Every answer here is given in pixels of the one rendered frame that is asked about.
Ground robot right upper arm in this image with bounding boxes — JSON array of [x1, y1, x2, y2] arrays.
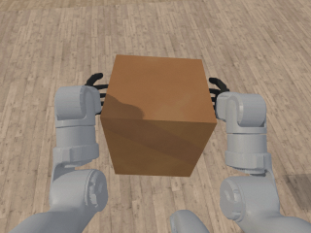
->
[[220, 176, 311, 233]]

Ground robot left upper arm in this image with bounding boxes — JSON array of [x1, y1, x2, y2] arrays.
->
[[9, 169, 109, 233]]

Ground robot right forearm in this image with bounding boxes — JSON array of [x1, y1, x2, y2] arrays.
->
[[215, 91, 280, 211]]

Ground right robot thigh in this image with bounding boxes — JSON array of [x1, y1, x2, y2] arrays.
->
[[169, 210, 210, 233]]

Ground robot left forearm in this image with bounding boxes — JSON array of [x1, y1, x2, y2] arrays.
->
[[49, 84, 102, 205]]

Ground robot left hand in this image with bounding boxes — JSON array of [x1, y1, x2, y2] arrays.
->
[[85, 73, 108, 115]]

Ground carton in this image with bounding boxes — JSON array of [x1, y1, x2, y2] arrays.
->
[[100, 54, 218, 178]]

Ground robot right hand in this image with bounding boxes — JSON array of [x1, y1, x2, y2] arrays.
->
[[209, 78, 230, 117]]

